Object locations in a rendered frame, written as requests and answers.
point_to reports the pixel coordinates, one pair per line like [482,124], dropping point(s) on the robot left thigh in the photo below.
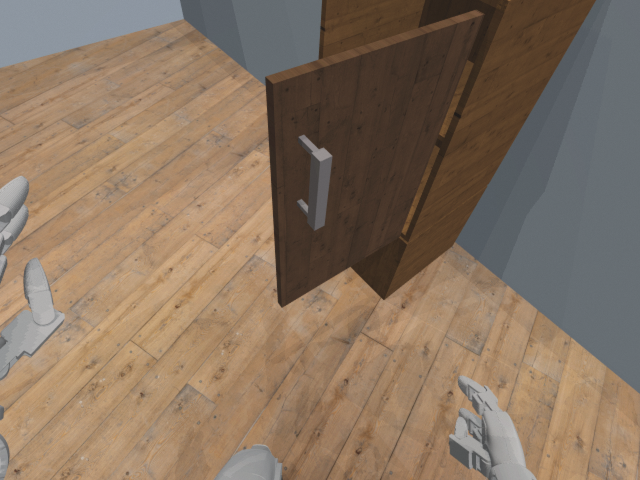
[251,464]

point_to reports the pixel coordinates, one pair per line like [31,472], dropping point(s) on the cupboard door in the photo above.
[378,110]

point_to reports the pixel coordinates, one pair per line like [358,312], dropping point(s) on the handle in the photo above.
[320,170]

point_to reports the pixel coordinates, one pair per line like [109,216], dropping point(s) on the robot right hand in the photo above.
[495,439]

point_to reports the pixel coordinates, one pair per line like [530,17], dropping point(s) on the robot left hand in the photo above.
[29,330]

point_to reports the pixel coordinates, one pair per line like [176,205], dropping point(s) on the robot left shin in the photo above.
[262,447]

